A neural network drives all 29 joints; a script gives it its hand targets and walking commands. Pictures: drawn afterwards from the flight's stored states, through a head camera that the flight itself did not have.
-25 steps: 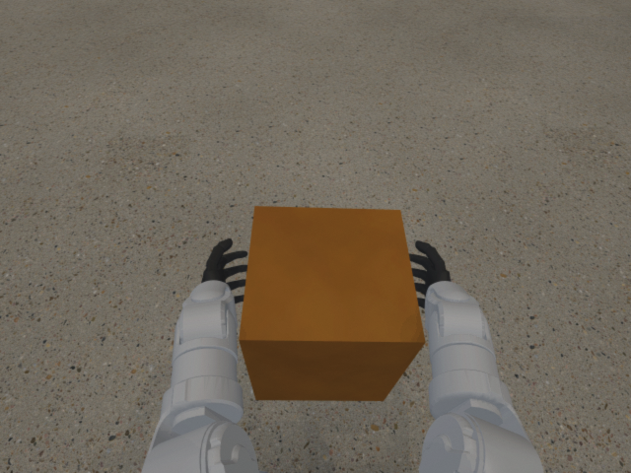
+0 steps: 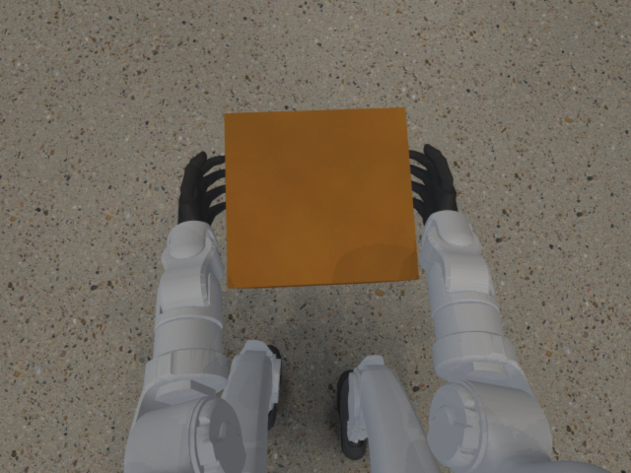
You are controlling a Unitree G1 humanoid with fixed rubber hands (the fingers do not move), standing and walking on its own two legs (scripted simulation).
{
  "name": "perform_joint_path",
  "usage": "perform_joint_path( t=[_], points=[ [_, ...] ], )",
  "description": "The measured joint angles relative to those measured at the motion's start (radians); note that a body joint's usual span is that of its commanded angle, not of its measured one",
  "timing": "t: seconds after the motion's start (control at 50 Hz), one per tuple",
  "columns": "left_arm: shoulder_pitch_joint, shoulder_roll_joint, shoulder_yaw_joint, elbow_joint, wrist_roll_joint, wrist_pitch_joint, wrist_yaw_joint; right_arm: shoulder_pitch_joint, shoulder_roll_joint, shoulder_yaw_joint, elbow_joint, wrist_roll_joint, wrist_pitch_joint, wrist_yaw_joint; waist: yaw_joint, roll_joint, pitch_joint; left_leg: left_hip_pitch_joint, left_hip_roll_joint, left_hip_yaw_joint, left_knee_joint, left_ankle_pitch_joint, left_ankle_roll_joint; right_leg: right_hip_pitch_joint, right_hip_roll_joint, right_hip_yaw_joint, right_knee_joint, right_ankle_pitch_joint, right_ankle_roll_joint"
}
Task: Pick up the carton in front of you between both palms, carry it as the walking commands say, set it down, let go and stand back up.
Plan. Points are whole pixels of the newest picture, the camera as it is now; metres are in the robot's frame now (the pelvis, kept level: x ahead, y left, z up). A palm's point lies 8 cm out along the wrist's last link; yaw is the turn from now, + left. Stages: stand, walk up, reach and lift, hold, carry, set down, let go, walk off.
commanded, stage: set down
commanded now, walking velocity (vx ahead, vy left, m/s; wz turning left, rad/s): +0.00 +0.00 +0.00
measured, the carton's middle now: (316, 215) +0.44 +0.03 -0.14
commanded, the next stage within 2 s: none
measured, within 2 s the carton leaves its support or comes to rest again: rests again in 1.82 s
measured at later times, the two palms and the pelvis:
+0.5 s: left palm (218, 220) +0.44 +0.19 -0.22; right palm (397, 208) +0.48 -0.11 -0.22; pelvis -0.03 +0.00 -0.13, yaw -1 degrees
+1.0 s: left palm (232, 226) +0.48 +0.19 -0.38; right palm (374, 209) +0.53 -0.10 -0.38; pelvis -0.04 +0.01 -0.23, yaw +0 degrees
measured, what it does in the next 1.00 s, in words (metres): lowers itself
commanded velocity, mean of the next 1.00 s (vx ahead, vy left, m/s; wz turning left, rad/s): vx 0.00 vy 0.00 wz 0.00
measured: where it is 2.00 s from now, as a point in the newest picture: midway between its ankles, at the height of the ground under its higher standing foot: (307, 416)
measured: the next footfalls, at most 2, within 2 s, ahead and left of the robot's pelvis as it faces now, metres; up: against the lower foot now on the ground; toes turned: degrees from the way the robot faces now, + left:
none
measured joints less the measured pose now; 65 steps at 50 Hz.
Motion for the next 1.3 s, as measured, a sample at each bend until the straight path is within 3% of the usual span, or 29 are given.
perform_joint_path(
  t=[0.14,0.26,0.46,0.76,1.0,1.14,1.3],
  points=[
    [-0.099,0.021,0.063,0.051,0.039,0.045,-0.027,-0.091,0.001,-0.041,0.04,-0.048,0.046,-0.008,0.01,0.005,-0.053,-0.17,-0.002,-0.015,0.119,-0.03,-0.009,-0.165,0.002,-0.018,0.122,-0.037,-0.01],
    [-0.169,0.045,0.072,0.072,0.029,0.048,-0.022,-0.159,-0.026,-0.027,0.062,-0.035,0.049,-0.023,0.014,0.01,-0.064,-0.328,-0.003,-0.022,0.234,-0.052,-0.013,-0.319,0.004,-0.028,0.236,-0.064,-0.01],
    [-0.285,0.077,0.059,0.072,-0.016,0.07,0.022,-0.304,-0.109,0.016,0.106,0.022,0.07,-0.033,0.019,0.011,-0.02,-0.544,-0.002,-0.016,0.428,-0.088,-0.007,-0.53,0.009,-0.027,0.431,-0.105,0.002],
    [-0.473,0.126,0.071,0.119,-0.038,0.09,0.066,-0.541,-0.219,0.047,0.225,0.032,0.083,-0.026,0.024,0.012,0.121,-0.747,-0.006,0.002,0.638,-0.107,0.005,-0.731,0.009,-0.017,0.653,-0.14,0.018],
    [-0.623,0.191,0.047,0.195,-0.106,0.072,0.102,-0.713,-0.328,0.155,0.321,0.106,0.071,-0.048,0.044,0.019,0.292,-0.843,-0.001,0.014,0.792,-0.136,0.001,-0.831,0.016,-0.013,0.824,-0.18,0.015],
    [-0.72,0.257,0.037,0.302,-0.147,0.061,0.078,-0.775,-0.371,0.227,0.39,0.142,0.047,-0.069,0.071,0.046,0.35,-0.868,-0.006,0.018,0.869,-0.167,-0.01,-0.859,0.016,-0.01,0.913,-0.22,0.005],
    [-0.726,0.296,0.007,0.339,-0.206,0.044,0.054,-0.791,-0.388,0.295,0.408,0.193,0.043,-0.096,0.081,0.05,0.371,-0.89,-0.032,-0.005,0.928,-0.197,-0.046,-0.887,0.03,-0.011,0.974,-0.241,-0.001]
  ],
)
